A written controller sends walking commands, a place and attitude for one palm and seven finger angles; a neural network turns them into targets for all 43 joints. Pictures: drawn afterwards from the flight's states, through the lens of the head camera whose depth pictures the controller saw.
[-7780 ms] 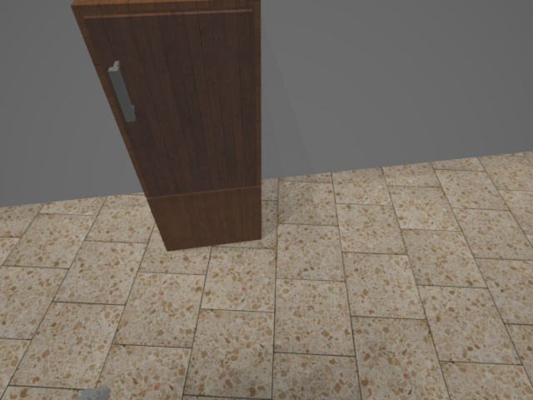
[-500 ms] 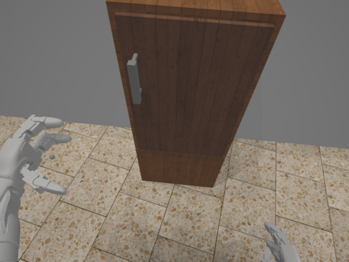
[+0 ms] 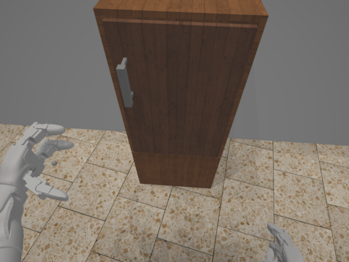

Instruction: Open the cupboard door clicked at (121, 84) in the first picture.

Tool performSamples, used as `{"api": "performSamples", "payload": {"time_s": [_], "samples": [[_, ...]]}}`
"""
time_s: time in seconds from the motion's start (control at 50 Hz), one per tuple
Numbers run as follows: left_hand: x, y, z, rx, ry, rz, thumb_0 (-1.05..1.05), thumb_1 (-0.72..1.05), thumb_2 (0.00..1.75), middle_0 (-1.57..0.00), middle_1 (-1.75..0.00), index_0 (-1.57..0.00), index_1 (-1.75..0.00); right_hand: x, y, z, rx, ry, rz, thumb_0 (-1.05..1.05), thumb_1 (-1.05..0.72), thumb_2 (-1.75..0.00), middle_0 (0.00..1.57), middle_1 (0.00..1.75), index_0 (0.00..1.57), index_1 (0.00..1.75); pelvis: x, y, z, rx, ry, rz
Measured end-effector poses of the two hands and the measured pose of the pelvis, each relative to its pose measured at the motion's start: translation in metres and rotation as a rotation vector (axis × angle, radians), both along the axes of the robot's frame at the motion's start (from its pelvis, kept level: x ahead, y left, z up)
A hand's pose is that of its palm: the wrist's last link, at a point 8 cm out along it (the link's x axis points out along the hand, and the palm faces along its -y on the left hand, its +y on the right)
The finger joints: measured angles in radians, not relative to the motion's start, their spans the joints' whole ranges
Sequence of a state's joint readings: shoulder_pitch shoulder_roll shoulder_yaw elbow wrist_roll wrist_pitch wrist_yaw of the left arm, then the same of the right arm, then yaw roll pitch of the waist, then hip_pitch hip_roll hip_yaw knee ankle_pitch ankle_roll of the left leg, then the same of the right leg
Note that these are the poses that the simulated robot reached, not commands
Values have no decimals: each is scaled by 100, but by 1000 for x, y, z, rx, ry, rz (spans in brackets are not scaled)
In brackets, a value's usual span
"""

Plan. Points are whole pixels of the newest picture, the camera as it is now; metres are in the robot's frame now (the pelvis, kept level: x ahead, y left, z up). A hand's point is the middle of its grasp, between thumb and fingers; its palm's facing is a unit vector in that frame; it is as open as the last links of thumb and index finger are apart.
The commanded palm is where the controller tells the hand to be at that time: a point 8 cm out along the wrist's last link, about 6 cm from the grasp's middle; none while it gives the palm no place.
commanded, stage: move the hooked fingers beside the handle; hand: left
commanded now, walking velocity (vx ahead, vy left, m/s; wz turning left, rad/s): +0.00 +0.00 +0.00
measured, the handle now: (126, 83) +0.59 +0.18 +0.07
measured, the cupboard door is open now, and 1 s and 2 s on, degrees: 0 0 0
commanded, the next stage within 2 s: none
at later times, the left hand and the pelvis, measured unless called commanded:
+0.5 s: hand (71, 138) +0.36 +0.26 +0.08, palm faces -0.02 -1.00 -0.02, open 14.0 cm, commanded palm +0.33 +0.32 +0.08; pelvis -0.01 +0.00 -0.01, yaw -1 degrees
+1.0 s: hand (88, 114) +0.44 +0.25 +0.08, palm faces -0.03 -1.00 -0.01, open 14.0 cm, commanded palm +0.42 +0.31 +0.07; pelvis +0.00 +0.01 -0.01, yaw -2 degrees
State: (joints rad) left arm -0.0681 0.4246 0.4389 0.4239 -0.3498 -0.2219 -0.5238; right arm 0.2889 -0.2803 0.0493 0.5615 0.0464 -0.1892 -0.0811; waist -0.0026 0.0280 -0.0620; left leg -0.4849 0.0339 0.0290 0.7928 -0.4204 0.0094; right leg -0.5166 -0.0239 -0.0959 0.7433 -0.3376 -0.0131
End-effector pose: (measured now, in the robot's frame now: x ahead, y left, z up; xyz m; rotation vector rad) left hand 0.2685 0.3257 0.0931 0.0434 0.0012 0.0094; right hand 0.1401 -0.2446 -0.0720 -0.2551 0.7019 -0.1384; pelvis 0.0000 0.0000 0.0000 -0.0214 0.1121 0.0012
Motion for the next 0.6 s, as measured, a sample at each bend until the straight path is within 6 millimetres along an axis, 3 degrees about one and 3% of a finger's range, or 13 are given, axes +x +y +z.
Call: {"api": "performSamples", "payload": {"time_s": [0.18,0.42,0.6], "samples": [[1,-2,-10,-15,28,17,-1,-50,30,-30,-120,-30,-120,-2,-6,-2,-12,5,14,1,-90,-90,20,30,20,30,-8,-6,-2,2,0,7],[60,-7,-5,-23,13,-28,-1,-50,30,-30,-120,-30,-120,-37,-22,-13,-47,109,-54,1,-90,-90,20,30,21,30,-14,-7,-6,2,35,-4],[83,-6,-12,-30,21,-14,-1,-50,30,-30,-120,-30,-120,-72,-24,-20,-46,226,-110,1,-91,-90,20,30,20,30,-9,-1,-7,4,68,-22]]}}
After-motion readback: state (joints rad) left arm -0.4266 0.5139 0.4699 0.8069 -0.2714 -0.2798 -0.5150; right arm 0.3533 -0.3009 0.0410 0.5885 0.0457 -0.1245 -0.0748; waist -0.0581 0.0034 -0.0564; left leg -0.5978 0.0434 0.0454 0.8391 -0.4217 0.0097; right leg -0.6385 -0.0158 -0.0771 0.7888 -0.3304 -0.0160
